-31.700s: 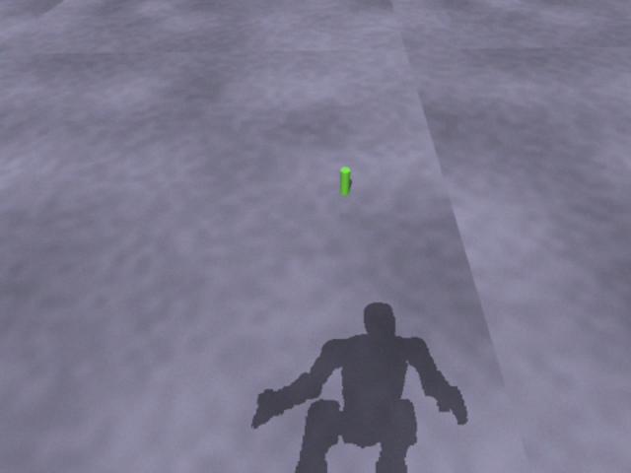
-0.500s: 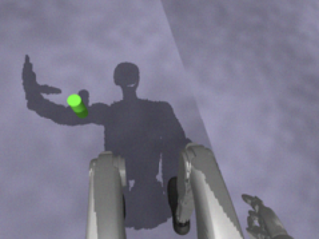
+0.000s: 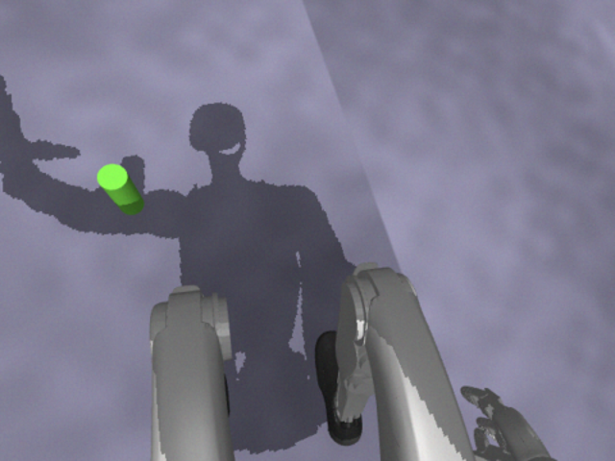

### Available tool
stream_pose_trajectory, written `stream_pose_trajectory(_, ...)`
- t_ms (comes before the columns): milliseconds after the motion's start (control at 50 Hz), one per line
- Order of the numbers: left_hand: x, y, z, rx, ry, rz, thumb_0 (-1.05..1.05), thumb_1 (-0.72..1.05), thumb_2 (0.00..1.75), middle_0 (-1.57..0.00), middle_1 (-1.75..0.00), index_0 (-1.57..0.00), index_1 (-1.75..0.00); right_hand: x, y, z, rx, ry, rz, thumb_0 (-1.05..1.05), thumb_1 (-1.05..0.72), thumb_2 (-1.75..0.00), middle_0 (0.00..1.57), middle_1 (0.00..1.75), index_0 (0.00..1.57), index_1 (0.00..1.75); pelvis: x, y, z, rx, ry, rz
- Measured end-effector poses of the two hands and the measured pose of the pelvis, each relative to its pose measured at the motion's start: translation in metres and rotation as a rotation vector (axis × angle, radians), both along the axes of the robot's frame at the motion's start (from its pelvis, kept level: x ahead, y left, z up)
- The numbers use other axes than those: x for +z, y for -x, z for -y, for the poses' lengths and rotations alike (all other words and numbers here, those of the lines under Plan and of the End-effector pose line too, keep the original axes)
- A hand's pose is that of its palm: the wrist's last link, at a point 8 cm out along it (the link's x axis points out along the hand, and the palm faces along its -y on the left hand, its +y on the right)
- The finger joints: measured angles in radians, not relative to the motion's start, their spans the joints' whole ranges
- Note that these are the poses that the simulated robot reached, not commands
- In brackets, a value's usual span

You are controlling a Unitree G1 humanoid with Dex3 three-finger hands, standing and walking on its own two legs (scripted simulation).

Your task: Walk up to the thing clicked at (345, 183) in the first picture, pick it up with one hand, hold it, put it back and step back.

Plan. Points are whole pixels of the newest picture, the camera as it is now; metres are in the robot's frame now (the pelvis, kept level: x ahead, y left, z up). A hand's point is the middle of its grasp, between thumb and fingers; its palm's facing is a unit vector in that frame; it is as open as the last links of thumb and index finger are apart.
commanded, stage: go down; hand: left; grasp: from the side
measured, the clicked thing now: (123, 191) +0.52 +0.27 -0.30
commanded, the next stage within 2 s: approach in 0.18 s
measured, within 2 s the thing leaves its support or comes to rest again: neither
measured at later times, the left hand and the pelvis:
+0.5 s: hand out of the picture +0.45 +0.44 +0.00, palm faces +0.30 -0.95 -0.04, open 17.2 cm; pelvis +0.00 +0.00 -0.02, yaw -2 degrees
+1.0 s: hand (58, 194) +0.48 +0.33 -0.21, palm faces +0.25 -0.97 +0.00, open 17.4 cm; pelvis -0.01 +0.01 -0.06, yaw -7 degrees
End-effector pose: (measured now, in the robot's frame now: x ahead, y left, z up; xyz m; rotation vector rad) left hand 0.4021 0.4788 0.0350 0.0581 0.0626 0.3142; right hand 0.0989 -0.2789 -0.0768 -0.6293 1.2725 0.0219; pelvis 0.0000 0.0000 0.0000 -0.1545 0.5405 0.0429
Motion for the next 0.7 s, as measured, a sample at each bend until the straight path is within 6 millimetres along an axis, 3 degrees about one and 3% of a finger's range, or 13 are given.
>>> stream_pose_trajectory(340,-0.007,-0.006,-0.005,-0.011,-0.021,0.027,-0.01,-0.38,0.13,-0.02,-0.11,-0.02,-0.1,-0.004,0.002,-0.002,0.01,0.02,-0.021,0.0,-0.9,-0.9,0.2,0.3,0.2,0.3,-0.009,0.002,-0.002,-0.006,0.016,0.015)
stream_pose_trajectory(440,-0.018,-0.008,-0.006,-0.015,-0.008,0.027,-0.01,-0.45,0.09,-0.04,-0.11,-0.04,-0.1,-0.005,0.0,-0.003,0.029,0.022,-0.016,0.0,-0.9,-0.9,0.2,0.3,0.2,0.3,-0.014,0.003,-0.003,-0.011,0.021,0.021)
stream_pose_trajectory(540,-0.051,-0.014,0.0,-0.003,0.042,0.018,-0.01,-0.49,0.05,-0.05,-0.1,-0.05,-0.09,-0.007,-0.006,-0.005,0.073,0.031,-0.018,0.0,-0.9,-0.9,0.2,0.3,0.2,0.3,-0.022,0.003,-0.003,-0.02,0.03,0.036)
stream_pose_trajectory(700,-0.133,-0.03,0.031,-0.013,0.083,-0.038,-0.02,-0.53,0.06,-0.05,-0.1,-0.04,-0.1,-0.01,-0.011,-0.01,0.159,0.082,-0.059,0.0,-0.89,-0.89,0.2,0.3,0.2,0.3,-0.038,0.005,-0.004,-0.036,0.059,0.088)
